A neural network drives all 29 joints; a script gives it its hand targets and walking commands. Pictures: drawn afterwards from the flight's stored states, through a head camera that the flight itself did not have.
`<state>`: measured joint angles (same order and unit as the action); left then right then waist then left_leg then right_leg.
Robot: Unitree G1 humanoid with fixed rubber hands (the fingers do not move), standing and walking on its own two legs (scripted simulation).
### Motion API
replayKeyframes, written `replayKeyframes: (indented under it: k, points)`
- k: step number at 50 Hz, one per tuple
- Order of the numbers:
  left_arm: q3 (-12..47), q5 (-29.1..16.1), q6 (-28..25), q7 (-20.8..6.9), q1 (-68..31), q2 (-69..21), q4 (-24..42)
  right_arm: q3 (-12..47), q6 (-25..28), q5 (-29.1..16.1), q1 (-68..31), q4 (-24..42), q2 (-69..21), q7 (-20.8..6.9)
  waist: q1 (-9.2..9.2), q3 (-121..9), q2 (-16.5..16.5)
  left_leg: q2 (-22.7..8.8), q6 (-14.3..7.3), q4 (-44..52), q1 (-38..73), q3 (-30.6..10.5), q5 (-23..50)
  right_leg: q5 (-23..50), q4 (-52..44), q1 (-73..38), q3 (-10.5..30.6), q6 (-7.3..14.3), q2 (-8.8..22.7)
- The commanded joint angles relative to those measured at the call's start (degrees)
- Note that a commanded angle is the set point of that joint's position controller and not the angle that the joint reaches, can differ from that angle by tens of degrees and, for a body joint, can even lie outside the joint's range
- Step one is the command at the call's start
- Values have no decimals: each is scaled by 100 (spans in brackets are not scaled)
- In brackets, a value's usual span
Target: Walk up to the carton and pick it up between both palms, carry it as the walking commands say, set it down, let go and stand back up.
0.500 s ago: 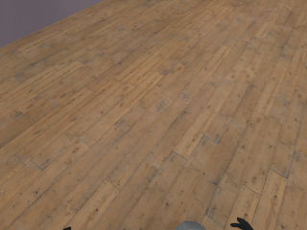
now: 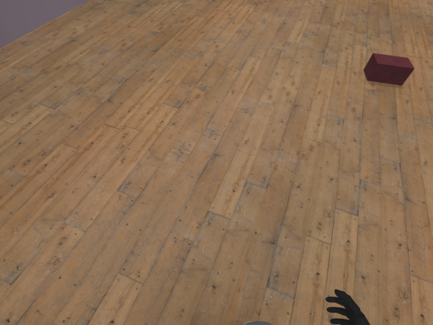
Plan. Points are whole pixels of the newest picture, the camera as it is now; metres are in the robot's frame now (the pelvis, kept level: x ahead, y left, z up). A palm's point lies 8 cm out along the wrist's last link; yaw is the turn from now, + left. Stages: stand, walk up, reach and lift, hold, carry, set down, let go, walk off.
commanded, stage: walk up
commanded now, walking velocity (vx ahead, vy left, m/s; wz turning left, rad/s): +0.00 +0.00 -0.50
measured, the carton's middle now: (387, 69) +2.01 -1.53 -0.68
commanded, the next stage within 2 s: none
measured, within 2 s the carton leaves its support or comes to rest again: neither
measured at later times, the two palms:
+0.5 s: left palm (178, 240) +0.30 +0.09 -0.09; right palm out of the picture -0.05 -0.36 -0.14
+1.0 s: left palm (207, 233) +0.33 +0.02 -0.14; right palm (405, 191) +0.44 -0.52 -0.11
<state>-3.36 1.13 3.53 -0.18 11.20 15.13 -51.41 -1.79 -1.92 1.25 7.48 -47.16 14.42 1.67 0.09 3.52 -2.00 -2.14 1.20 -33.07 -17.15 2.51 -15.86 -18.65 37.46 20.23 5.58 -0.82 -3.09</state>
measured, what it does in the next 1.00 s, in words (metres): walks ahead, turning right: right foot, then left foot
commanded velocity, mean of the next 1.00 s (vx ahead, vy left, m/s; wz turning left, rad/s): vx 0.47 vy -0.02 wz -0.43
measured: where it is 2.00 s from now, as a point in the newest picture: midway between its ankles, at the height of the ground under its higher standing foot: (303, 199)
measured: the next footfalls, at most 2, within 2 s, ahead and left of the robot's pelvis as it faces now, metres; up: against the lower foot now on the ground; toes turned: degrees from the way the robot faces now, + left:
right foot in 0.48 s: +0.10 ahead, -0.24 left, +0.00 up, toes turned -23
left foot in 0.98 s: +0.54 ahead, -0.22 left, +0.00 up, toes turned -21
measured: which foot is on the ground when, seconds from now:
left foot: down 0.00-0.50, up 0.52-0.96, down 0.98-1.00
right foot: up 0.00-0.46, down 0.48-0.98, up 1.00-1.00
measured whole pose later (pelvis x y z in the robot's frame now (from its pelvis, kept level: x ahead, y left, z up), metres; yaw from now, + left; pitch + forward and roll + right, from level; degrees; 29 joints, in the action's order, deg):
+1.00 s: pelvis +0.34 -0.24 -0.02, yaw -28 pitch +2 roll +1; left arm -1.5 0.5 -4.0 1.0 31.5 10.6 -59.3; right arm -2.4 2.3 1.5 -1.3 -45.1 11.2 -2.1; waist 6.3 2.4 -1.0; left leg -1.3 -1.7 -30.7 -28.7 8.9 -3.0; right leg -29.8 29.8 -6.2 5.3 2.0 -1.0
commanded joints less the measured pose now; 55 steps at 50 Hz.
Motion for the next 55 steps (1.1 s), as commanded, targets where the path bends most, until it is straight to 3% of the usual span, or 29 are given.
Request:
replayKeyframes:
  k: [1, 2, 4, 5, 6, 7, 8, 10, 17, 18, 22, 23, 24, 25, 26, 27, 30, 31, 32, 35, 40, 46, 47, 48, 49, 50, 51, 52, 55]
  points:
    - [-174, 80, -71, -114, 133, 570, 410, -276, 61, 5, -143, 333, 1036, 48, 96, -211, 1348, -2018, -514, 2190, 141, -1227, -720, -455, 2752, 1368, -126, -28, 382]
    - [-203, 65, -10, -186, -75, 530, 509, -222, 105, 63, -230, 328, 826, 62, 87, -87, 1518, -1709, -613, 2278, -55, -1060, -518, -290, 2963, 1156, -443, 8, 301]
    - [-215, 64, 6, -178, -98, 529, 505, -187, 189, 42, -31, 358, 666, 78, 56, -372, 975, -1446, -579, 2089, 365, -758, -188, -11, 3018, 1288, -587, -39, 397]
    - [-188, 58, -11, -216, -75, 446, 468, -166, 244, 17, 165, 329, 576, 75, 54, -521, 1274, -1499, -559, 2005, 835, -563, 263, 106, 3197, 1411, -544, -83, 468]
    - [-201, 239, 18, -456, -496, 585, 701, -358, 289, 15, 1341, -87, 1117, 118, -308, -971, 723, -1982, -324, 2377, 2148, -1267, -1918, 126, 3350, 2286, -507, -35, 536]
    - [-201, 311, 19, -592, -909, 470, 952, -430, 277, -88, 1399, -199, 1448, 188, -297, -669, 772, -2595, -123, 2311, 1980, -1485, -2315, 327, 3498, 2672, -114, -92, 793]
    - [-183, 235, -19, -621, -837, 432, 962, -469, 333, -82, 1321, -105, 1335, 168, -251, -359, 552, -2572, -194, 2436, 1807, -1425, -2420, 459, 3184, 2666, -134, -195, 872]
    - [-121, 195, -61, -675, -844, 335, 904, -500, 442, 11, 1426, -86, 1342, 121, -294, -190, 1176, -2344, -218, 2476, 1794, -1106, -2322, 518, 2715, 2516, -151, -141, 844]
    - [22, 106, -300, -608, -1139, 178, 1011, -454, 554, 110, 1346, -113, 1143, -128, -344, 601, 1114, -1944, -316, 2586, 723, 246, -1824, -15, 781, 1342, -836, -211, 814]
    - [22, 133, -335, -616, -925, 128, 894, -449, 548, 113, 1321, -185, 1125, -154, -255, 411, 1391, -1887, -311, 2517, 548, 557, -1759, -325, 608, 905, -975, -143, 850]
    - [-10, 123, -441, -489, 70, 249, 623, -428, 443, 99, 1097, -105, 1104, -202, 150, 38, 838, -1546, -250, 1191, -190, 1065, -1663, -223, -674, -781, -1489, 44, 435]
    - [-197, 168, -520, -395, 888, 661, 309, -380, 436, 104, 1296, -110, 1010, -251, 557, -594, -233, -1137, -211, -737, -650, 1299, -586, -561, -881, -2138, -1220, 208, 382]
    - [-365, 323, -586, -217, 1930, 1247, 92, -199, 494, 95, 706, 340, 455, -312, 1180, -757, -2387, -466, -4, -2936, -2378, 1230, -1853, -1742, -1792, -3004, 1278, 584, 1681]
    - [-327, 175, -654, -135, 2115, 1738, 94, -160, 536, 162, 558, 630, 362, -377, 944, -639, -2613, -62, 16, -4120, -3176, 334, -2171, -1472, -2720, -3012, 3583, 895, 2499]
    - [-297, 98, -700, -79, 2009, 1545, 49, -229, 547, 118, 179, 678, 642, -444, 948, -294, -1562, -538, 72, -4247, -3545, -94, -1368, -581, -2480, -2928, 3375, 1373, 2366]
    - [-244, 100, -725, -59, 1651, 1218, 88, -273, 587, 181, 377, 569, 751, -452, 659, -412, -518, -544, 99, -4139, -3407, -138, -827, 378, -2058, -2812, 2705, 1205, 2150]
    - [-172, 0, -763, 50, 1135, 768, 252, -251, 557, 137, 353, 559, 525, -421, 307, -730, -731, -815, 150, -3645, -2940, -132, -61, 2379, -1857, -2406, 1338, 913, 1810]
    - [-190, 36, -780, 37, 1112, 667, 264, -246, 535, 142, 516, 522, 501, -435, 244, -781, -1039, -591, 90, -3709, -3057, -71, 162, 3223, -1715, -2783, 1435, 799, 1615]
    - [-124, -3, -782, 23, 1390, 515, 181, -238, 506, 181, 367, 533, 442, -452, 256, -697, -510, -622, 150, -3486, -2744, -22, 206, 3545, -1785, -2265, 1131, 724, 1562]
    - [-42, -51, -852, 55, 1373, 345, 42, -217, 374, 139, -132, 609, 307, -492, 49, -13, -275, -504, 289, -2618, -2472, 61, 687, 3174, -2500, -1671, 849, 882, 1519]
    - [1, -62, -870, 86, 1938, 344, -242, -123, 308, 56, -1134, 774, 72, -496, 371, 250, -451, -177, 231, -977, -1886, 458, 1365, 3426, -2717, -1532, 449, 624, 1418]
    - [-14, -61, -862, 173, 2453, 604, -635, -259, 412, -27, -395, 342, 178, -361, 184, -332, -502, 260, -192, 453, 44, 695, 987, 6591, -836, -2107, 183, 467, 1503]
    - [-26, -67, -875, 187, 2171, 639, -514, -331, 484, -4, 537, 26, 411, -300, -248, -837, -237, 118, -376, 631, 1504, 560, 825, 5792, 486, -1364, 34, 416, 1251]
    - [62, -90, -902, 159, 2146, 255, -322, -550, 512, 124, 1608, -216, 1075, -241, -614, -1614, 1022, -1393, -791, 512, 3161, -1189, 1399, 3061, 2114, 248, -76, 192, 720]
    - [117, -88, -883, 177, 2165, 110, -149, -603, 528, 114, 2234, -309, 1396, -230, -739, -2243, 1738, -2386, -1298, 934, 4096, -2776, 1652, -1247, 3632, 1318, -127, 232, 43]
    - [-6, -28, -840, 149, 1577, 355, 71, -541, 475, 129, 2017, -440, 1279, -194, -667, -1885, 1243, -2553, -1299, 1533, 3301, -2906, 189, -1174, 4257, 1489, 64, 368, 451]
    - [-4, 12, -791, 124, 1506, 200, -93, -418, 470, 83, 1237, -389, 858, -193, -520, -1035, 400, -2522, -1379, 1690, 2139, -2298, -935, -506, 4200, 1604, 16, 403, 701]
    - [16, 80, -771, 79, 1591, 24, -179, -314, 487, 54, 775, -296, 480, -199, -210, -295, 591, -2265, -1212, 1908, 1071, -1885, -669, -192, 4018, 1325, -26, 349, 811]
    - [-22, 87, -604, -13, 1239, 60, -103, -226, 667, 10, 843, -275, 384, -198, -79, -226, 43, -1933, -947, 2244, 560, -1559, -58, 37, 3500, 923, -50, 179, 1015]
